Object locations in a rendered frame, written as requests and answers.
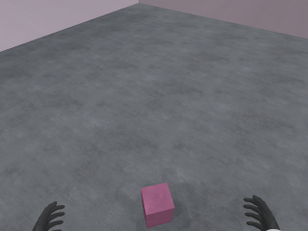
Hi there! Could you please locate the robot right hand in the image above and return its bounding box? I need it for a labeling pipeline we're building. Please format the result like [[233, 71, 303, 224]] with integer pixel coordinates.
[[244, 195, 280, 231]]

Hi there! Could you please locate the carton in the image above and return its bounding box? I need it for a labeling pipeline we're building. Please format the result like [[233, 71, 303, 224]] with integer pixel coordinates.
[[141, 183, 175, 228]]

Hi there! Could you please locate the robot left hand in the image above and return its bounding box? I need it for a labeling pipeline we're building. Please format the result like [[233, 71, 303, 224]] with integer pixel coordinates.
[[32, 201, 65, 231]]

